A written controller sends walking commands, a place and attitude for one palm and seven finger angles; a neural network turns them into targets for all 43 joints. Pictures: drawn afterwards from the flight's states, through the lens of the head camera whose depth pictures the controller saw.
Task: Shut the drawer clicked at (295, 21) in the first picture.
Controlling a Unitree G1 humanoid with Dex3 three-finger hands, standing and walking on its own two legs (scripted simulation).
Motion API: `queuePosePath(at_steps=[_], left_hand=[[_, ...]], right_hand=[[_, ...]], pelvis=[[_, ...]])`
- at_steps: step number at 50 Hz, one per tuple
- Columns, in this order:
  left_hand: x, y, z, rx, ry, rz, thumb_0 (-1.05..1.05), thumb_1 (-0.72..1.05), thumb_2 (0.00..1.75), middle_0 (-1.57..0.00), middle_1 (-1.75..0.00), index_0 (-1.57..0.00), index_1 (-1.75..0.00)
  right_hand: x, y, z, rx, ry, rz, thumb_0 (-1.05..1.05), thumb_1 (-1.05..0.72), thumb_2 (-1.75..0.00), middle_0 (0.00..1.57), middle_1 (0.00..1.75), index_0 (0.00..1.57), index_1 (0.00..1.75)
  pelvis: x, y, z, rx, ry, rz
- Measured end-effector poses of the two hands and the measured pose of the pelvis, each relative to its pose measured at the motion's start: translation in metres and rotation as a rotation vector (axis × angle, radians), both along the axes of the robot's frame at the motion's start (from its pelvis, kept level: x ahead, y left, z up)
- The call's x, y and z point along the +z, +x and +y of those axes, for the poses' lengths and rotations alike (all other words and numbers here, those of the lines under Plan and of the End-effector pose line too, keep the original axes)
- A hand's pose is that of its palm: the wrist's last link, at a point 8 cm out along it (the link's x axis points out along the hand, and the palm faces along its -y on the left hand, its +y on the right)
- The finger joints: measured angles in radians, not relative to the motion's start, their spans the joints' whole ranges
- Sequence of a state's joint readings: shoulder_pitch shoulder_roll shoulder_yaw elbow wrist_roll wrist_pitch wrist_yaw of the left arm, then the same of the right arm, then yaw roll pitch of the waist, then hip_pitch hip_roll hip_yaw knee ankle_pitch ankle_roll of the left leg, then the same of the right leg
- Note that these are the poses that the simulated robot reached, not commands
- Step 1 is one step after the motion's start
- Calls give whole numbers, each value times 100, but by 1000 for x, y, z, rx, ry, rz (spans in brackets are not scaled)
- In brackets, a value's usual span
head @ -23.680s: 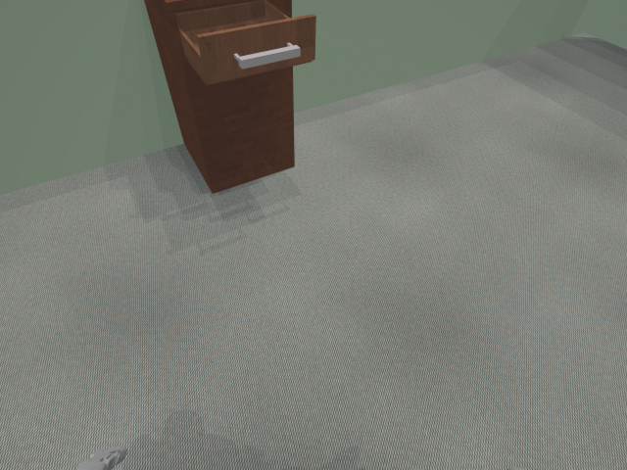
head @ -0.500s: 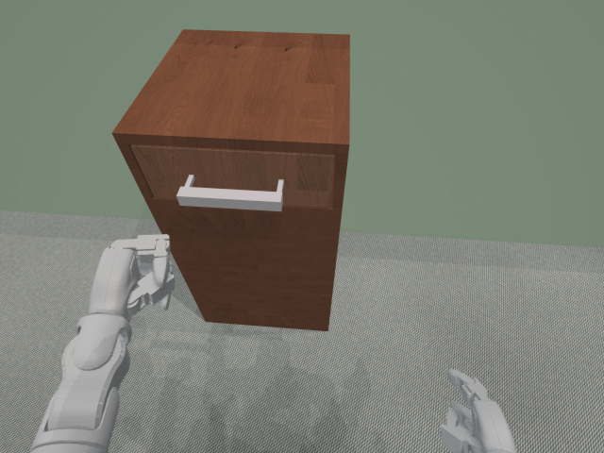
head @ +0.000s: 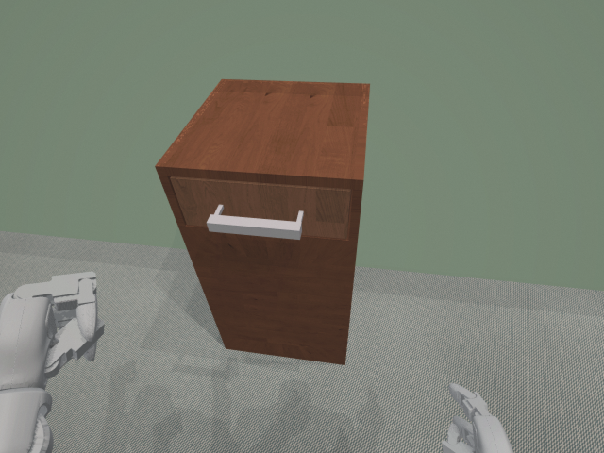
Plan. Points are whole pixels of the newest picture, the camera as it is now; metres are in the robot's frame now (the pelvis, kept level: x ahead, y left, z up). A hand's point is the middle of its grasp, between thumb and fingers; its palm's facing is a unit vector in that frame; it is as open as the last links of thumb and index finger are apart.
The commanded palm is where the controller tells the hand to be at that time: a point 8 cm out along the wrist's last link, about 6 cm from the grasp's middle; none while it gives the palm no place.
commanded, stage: draw the hand back to the body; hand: left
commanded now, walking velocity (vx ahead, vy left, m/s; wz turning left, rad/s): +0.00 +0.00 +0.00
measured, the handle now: (257, 219) +0.58 +0.18 -0.06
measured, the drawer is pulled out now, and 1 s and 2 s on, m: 0.00 0.00 0.00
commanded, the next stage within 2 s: step back with the hand held close in 0.22 s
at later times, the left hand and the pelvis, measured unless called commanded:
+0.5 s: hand (76, 333) +0.18 +0.25 +0.16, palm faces +0.39 -0.80 -0.45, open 3.2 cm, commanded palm +0.11 +0.28 +0.17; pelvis -0.02 +0.00 +0.00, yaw -1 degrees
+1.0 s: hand (34, 407) +0.11 +0.25 +0.15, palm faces +0.40 -0.78 -0.47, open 3.2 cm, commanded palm +0.05 +0.29 +0.17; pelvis -0.08 +0.01 -0.01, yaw +0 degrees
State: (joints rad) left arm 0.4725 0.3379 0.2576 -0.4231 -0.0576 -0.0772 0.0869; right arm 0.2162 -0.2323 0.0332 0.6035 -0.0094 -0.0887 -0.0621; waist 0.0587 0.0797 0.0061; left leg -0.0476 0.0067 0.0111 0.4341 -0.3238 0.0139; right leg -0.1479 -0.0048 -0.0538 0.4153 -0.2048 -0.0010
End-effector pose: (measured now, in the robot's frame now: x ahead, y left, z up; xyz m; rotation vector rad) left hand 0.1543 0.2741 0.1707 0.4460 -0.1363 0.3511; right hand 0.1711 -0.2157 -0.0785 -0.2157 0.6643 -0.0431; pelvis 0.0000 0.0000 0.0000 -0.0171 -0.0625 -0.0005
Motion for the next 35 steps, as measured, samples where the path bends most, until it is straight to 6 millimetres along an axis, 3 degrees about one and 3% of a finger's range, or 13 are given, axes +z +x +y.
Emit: queuePosePath(at_steps=[5, 8, 14, 23, 28, 35], left_hand=[[16, -22, 4, 33, 57, -40, 1, 89, 90, -140, -160, -140, -160], [13, -28, 5, 51, 48, -40, 1, 89, 90, -141, -160, -140, -160], [-2, -27, 2, 54, 3, -8, 1, 89, 90, -141, -160, -140, -160], [13, -20, 7, 20, 79, -60, 1, 89, 90, -141, -160, -140, -160], [1, -12, 11, -24, 88, 4, 1, 89, 90, -141, -160, -140, -160], [1, -27, 18, -77, 135, 39, 1, 89, 90, -140, -160, -140, -160]], right_hand=[[2, -1, -4, -2, -5, -25, 1, -91, -90, 20, 30, 20, 30], [2, -3, -4, -1, -6, -27, 1, -91, -90, 20, 30, 20, 30], [0, -11, -4, 1, -12, -22, 1, -91, -90, 20, 30, 20, 30], [1, -23, -7, -40, -15, 4, 1, -90, -90, 20, 30, 20, 30], [-3, -38, -15, -99, -37, 59, 1, -90, -90, 20, 30, 20, 30], [-4, -57, -14, -154, -56, 92, 1, -91, -90, 20, 30, 20, 30]], pelvis=[[0, -3, -2, -1, -2, -12], [0, -6, -2, 3, -2, -18], [0, -13, -4, 5, 2, -23], [1, -16, -1, -8, -5, 20], [1, -25, 9, -18, 4, 63], [-2, -35, 21, -16, 18, 77]])
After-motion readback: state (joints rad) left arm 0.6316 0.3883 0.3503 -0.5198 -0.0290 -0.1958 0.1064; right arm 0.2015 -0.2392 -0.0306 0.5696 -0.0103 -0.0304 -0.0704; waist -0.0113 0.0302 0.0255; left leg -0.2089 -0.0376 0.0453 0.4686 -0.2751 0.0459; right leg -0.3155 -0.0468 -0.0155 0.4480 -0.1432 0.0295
